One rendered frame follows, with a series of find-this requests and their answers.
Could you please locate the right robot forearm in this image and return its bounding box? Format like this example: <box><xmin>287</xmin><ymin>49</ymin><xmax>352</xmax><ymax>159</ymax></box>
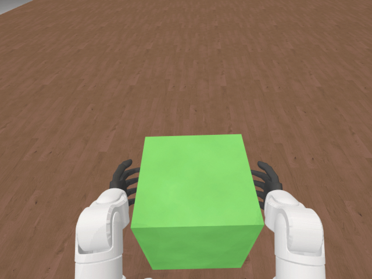
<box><xmin>264</xmin><ymin>190</ymin><xmax>326</xmax><ymax>279</ymax></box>

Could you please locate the robot left hand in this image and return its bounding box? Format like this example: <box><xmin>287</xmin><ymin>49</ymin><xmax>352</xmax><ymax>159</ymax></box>
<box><xmin>109</xmin><ymin>159</ymin><xmax>140</xmax><ymax>206</ymax></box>

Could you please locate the carton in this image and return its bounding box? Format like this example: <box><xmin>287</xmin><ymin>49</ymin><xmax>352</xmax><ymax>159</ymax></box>
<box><xmin>131</xmin><ymin>134</ymin><xmax>264</xmax><ymax>270</ymax></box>

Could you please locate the robot right hand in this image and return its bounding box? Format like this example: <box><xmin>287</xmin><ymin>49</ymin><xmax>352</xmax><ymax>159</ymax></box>
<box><xmin>251</xmin><ymin>161</ymin><xmax>282</xmax><ymax>210</ymax></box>

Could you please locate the left robot forearm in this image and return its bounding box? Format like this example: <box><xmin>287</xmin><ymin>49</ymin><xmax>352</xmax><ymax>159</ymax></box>
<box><xmin>75</xmin><ymin>188</ymin><xmax>130</xmax><ymax>279</ymax></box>

